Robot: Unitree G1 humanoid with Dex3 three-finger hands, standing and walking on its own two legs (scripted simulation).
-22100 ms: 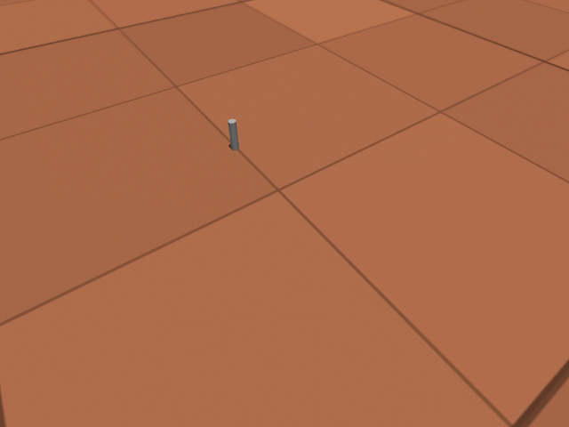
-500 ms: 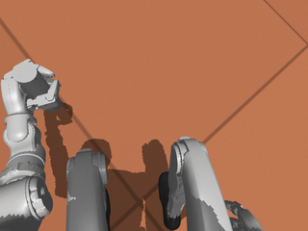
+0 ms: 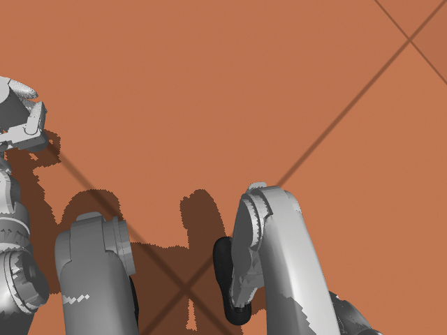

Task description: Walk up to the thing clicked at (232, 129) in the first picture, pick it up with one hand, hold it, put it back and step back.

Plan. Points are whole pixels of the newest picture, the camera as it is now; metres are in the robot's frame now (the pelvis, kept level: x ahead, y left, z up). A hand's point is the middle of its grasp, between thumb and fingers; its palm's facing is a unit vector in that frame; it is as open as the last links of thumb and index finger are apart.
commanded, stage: crouch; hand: left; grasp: from the side
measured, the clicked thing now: (16, 120) +0.48 +0.26 -0.10
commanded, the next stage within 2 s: lower in 0.20 s
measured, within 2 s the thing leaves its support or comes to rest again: rests again in 1.44 s
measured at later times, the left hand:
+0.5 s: hand (35, 126) +0.48 +0.25 -0.13, palm faces +0.21 -0.98 -0.02, open 5.3 cm
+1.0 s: hand (46, 132) +0.49 +0.24 -0.18, palm faces +0.22 -0.98 -0.03, open 5.3 cm
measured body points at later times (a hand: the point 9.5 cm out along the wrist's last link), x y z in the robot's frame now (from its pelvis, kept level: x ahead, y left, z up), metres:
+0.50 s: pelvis +0.00 +0.00 -0.01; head +0.24 +0.11 +0.34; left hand +0.47 +0.30 -0.13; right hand +0.09 -0.27 -0.09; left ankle +0.08 +0.12 -0.29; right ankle +0.12 -0.13 -0.29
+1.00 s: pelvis -0.01 +0.01 -0.02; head +0.26 +0.15 +0.31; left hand +0.48 +0.30 -0.18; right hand +0.10 -0.26 -0.07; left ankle +0.08 +0.12 -0.29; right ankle +0.12 -0.13 -0.29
